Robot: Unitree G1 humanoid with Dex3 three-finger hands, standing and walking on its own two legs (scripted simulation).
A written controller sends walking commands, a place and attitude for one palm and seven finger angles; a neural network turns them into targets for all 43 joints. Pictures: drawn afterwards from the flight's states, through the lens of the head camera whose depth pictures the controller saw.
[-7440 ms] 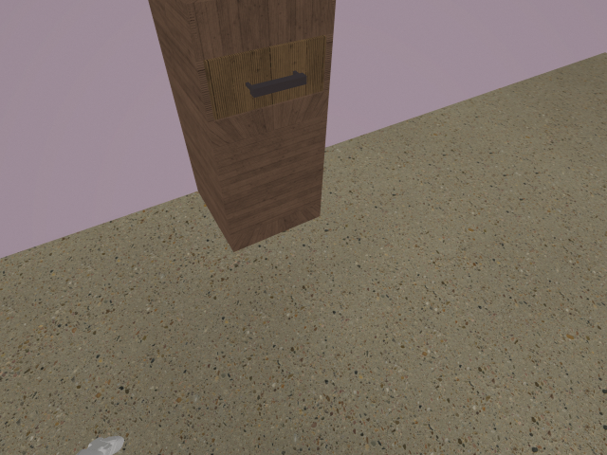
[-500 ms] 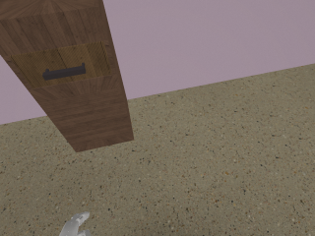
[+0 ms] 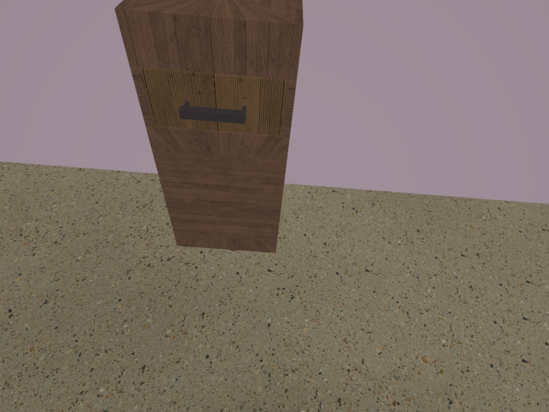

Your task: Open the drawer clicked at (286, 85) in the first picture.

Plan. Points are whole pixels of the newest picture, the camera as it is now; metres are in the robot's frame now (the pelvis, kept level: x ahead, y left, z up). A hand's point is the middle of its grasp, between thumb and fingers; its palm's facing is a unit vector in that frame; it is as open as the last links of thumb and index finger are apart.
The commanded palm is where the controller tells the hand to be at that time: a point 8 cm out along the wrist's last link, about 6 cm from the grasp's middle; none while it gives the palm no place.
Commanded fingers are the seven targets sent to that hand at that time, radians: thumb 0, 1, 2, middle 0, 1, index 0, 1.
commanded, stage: take the last steps up to it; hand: left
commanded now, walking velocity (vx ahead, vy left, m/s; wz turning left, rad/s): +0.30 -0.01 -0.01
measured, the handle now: (214, 110) +0.84 +0.26 -0.04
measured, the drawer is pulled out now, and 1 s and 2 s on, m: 0.00 0.00 0.00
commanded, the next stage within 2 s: come to a stop and stand still in 0.78 s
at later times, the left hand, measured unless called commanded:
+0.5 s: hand (208, 336) +0.28 +0.15 -0.17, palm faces -0.01 -0.98 -0.20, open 7.3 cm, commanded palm none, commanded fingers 0.00 0.90 0.90 -0.20 -0.30 -0.20 -0.30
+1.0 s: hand (198, 350) +0.25 +0.16 -0.18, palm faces +0.12 -0.99 -0.12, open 7.3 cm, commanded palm none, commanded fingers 0.00 0.90 0.90 -0.20 -0.30 -0.20 -0.30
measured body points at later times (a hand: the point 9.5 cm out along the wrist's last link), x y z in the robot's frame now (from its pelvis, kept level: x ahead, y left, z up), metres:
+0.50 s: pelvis +0.16 -0.03 -0.02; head +0.18 -0.04 +0.43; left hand +0.28 +0.20 -0.15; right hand +0.03 -0.23 -0.17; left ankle -0.01 +0.09 -0.68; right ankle +0.26 -0.11 -0.73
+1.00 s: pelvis +0.31 +0.01 +0.00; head +0.31 +0.04 +0.45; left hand +0.25 +0.22 -0.17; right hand +0.39 -0.21 -0.14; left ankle +0.35 +0.11 -0.73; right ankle +0.26 -0.11 -0.72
